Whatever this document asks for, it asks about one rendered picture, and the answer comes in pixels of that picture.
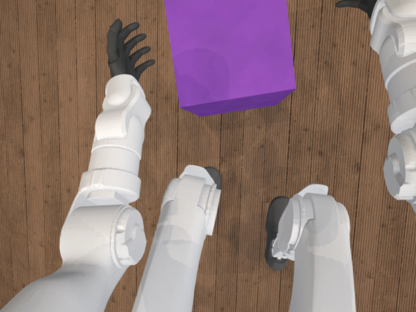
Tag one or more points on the robot right upper arm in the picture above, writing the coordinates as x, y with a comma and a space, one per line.
400, 167

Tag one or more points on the robot right shin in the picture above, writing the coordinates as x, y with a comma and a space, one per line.
283, 250

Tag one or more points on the right robot hand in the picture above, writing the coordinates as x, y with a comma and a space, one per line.
365, 5

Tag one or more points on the right robot foot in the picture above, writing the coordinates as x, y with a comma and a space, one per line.
275, 211

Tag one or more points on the left robot hand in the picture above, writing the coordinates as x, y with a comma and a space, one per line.
118, 52

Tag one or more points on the robot left upper arm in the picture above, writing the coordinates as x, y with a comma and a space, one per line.
98, 244

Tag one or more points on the robot left forearm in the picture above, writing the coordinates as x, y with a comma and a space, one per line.
112, 176

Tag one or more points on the robot right forearm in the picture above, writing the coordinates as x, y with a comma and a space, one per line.
393, 30

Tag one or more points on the carton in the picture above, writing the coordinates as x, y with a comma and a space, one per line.
230, 55

